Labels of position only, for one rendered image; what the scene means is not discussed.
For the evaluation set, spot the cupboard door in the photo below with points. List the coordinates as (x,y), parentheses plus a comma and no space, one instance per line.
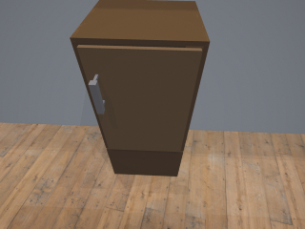
(148,93)

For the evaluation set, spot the handle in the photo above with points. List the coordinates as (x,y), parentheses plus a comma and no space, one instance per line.
(98,102)

